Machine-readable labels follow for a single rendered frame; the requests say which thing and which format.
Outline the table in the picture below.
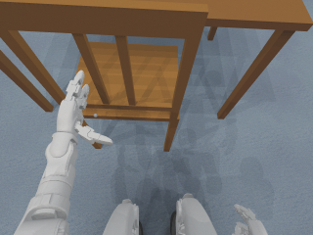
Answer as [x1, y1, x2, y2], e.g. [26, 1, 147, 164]
[0, 0, 313, 119]

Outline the robot right shin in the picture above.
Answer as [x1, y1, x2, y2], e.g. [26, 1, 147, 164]
[175, 194, 194, 235]

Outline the right robot hand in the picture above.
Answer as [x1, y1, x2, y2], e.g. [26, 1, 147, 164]
[232, 204, 268, 235]

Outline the left robot upper arm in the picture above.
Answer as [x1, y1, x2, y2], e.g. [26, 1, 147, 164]
[16, 218, 69, 235]

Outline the chair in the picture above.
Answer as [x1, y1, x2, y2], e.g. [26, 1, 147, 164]
[0, 0, 209, 152]

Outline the left robot hand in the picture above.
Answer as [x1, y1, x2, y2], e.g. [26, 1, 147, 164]
[57, 70, 113, 145]

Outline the right robot thigh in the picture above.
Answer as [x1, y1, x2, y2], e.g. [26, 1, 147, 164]
[176, 198, 217, 235]

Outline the left robot forearm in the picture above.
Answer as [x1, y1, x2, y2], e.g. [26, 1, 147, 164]
[14, 131, 78, 235]

